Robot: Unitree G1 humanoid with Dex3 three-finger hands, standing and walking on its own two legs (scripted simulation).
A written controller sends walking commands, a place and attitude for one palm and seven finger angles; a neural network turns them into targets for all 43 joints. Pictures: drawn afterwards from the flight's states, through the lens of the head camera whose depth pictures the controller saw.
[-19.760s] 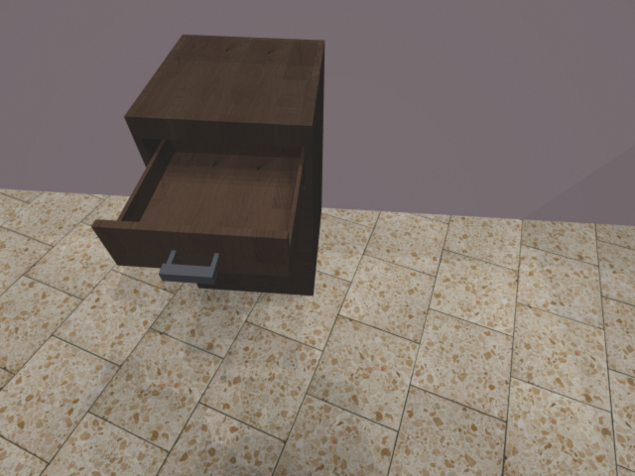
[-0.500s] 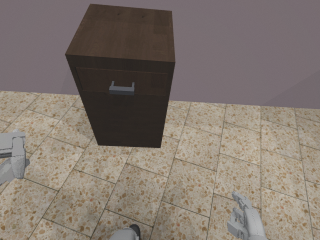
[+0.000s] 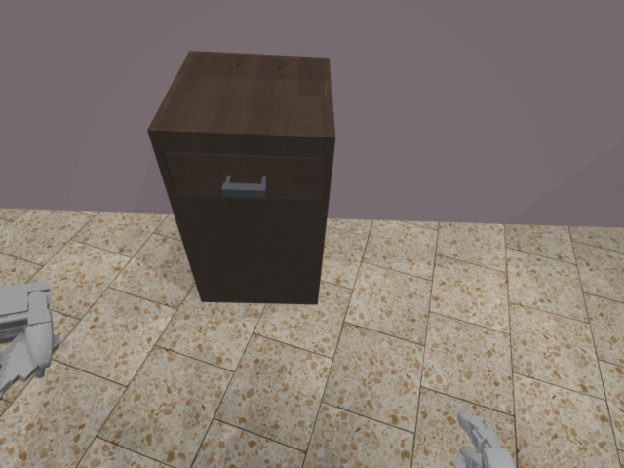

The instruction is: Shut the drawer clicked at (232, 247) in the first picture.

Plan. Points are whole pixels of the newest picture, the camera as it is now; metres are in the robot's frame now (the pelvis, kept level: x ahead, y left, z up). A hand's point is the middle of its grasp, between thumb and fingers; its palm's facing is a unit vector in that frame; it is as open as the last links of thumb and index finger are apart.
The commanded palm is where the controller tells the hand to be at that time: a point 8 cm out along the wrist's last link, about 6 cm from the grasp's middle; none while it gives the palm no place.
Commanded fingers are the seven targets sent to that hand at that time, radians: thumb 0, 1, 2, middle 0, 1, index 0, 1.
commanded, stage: stop stepping back and stand still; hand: left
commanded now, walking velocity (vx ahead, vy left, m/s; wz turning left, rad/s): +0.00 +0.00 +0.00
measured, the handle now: (245, 184) +0.78 +0.19 -0.16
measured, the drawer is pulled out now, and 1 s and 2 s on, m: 0.00 0.00 0.00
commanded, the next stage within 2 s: let the arm hang, fingers relaxed in 0.24 s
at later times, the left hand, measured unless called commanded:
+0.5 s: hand (128, 425) +0.19 +0.25 -0.07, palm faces +0.09 -0.92 -0.38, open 3.1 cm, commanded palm none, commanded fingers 0.00 0.90 0.90 -1.04 -1.21 -1.04 -1.21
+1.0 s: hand out of the picture -0.06 +0.19 -0.16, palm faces +0.05 -0.97 -0.22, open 6.2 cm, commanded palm none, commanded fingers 0.00 0.90 0.90 -0.20 -0.30 -0.20 -0.30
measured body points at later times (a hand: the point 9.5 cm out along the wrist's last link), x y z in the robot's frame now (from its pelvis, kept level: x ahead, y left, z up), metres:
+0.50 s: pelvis +0.00 +0.01 -0.01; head +0.01 +0.00 +0.44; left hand +0.18 +0.29 -0.04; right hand +0.16 -0.24 -0.12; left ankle +0.04 +0.12 -0.73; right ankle +0.01 -0.11 -0.73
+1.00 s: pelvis +0.01 +0.01 +0.01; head +0.03 +0.01 +0.45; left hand -0.06 +0.24 -0.15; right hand -0.02 -0.19 -0.16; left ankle +0.04 +0.12 -0.73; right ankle +0.01 -0.11 -0.73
